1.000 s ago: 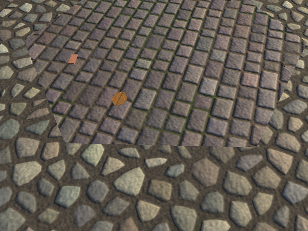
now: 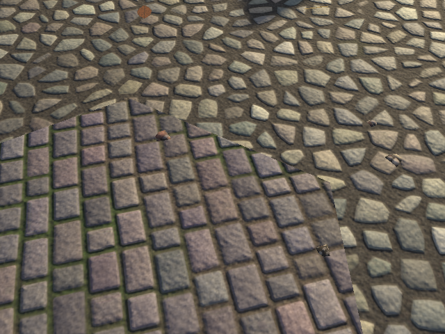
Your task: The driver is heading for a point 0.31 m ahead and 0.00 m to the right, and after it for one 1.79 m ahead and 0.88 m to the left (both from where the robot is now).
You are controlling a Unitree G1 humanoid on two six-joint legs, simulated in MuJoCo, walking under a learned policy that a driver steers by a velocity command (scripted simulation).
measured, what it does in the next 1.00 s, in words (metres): walks ahead, turning left: right foot, then left foot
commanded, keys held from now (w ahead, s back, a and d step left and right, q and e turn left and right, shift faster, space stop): w+e+shift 0.08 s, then q+shift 0.92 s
